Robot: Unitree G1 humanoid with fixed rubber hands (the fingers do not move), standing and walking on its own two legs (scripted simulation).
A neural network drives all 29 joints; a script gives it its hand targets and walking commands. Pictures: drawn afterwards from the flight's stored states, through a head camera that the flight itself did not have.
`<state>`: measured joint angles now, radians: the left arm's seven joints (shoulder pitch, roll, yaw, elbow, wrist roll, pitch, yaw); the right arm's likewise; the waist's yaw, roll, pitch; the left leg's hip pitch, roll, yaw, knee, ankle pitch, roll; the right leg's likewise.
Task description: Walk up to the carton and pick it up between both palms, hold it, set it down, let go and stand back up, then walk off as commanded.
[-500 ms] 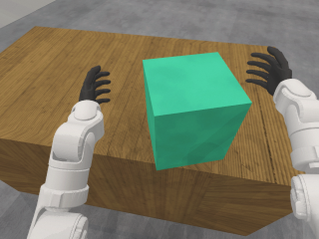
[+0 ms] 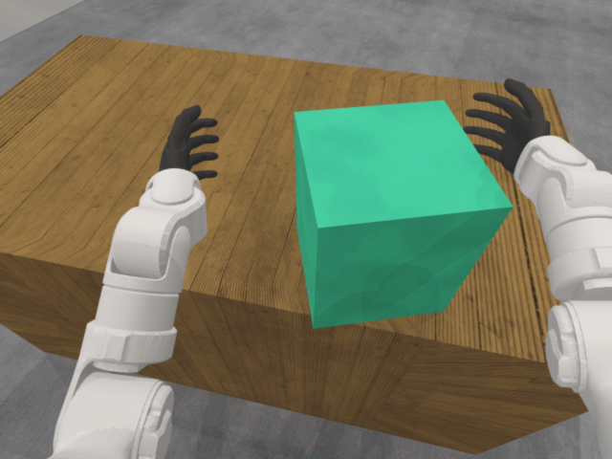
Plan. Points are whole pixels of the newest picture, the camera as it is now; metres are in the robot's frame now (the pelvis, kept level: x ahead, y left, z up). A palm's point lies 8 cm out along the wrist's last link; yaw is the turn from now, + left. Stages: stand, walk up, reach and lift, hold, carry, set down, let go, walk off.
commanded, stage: reach and lift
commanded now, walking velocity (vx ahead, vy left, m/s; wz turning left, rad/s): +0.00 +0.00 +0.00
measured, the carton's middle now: (375, 220) +0.45 +0.00 +0.05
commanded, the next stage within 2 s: none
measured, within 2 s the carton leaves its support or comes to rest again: neither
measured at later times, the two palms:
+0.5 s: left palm (210, 207) +0.37 +0.21 +0.11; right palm (499, 202) +0.47 -0.15 +0.10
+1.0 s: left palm (230, 210) +0.38 +0.19 +0.10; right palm (489, 203) +0.48 -0.15 +0.09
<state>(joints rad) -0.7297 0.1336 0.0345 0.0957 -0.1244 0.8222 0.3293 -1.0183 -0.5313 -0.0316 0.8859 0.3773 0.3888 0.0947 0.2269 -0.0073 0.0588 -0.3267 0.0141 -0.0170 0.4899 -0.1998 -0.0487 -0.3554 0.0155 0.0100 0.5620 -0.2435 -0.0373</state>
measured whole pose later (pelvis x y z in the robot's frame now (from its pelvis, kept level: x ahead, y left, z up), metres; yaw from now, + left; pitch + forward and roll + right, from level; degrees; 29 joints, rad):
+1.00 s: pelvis -0.01 +0.00 +0.00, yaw +0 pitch +11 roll +1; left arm -0.70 0.04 0.03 0.43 -0.12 0.39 0.28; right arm -0.89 -0.42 -0.03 0.91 0.38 0.14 0.08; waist 0.21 0.01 -0.02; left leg -0.52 0.03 -0.02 0.49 -0.16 -0.05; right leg -0.55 0.03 0.01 0.55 -0.20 -0.03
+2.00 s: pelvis -0.01 -0.01 +0.00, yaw -1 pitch +13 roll +1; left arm -0.70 -0.02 0.04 0.54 -0.12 0.25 0.34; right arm -0.92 -0.29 -0.03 0.96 0.38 0.10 -0.04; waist 0.21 0.02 -0.05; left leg -0.56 0.05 -0.02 0.49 -0.16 -0.06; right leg -0.58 0.05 0.01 0.55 -0.19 -0.05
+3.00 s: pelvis -0.01 -0.01 +0.00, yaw -1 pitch +13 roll +1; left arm -0.68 -0.04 0.07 0.52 -0.06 0.37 0.33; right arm -0.92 -0.26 -0.03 1.01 0.30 0.13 -0.05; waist 0.18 0.03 -0.17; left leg -0.57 0.05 -0.02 0.49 -0.16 -0.06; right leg -0.59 0.05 0.01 0.54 -0.18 -0.05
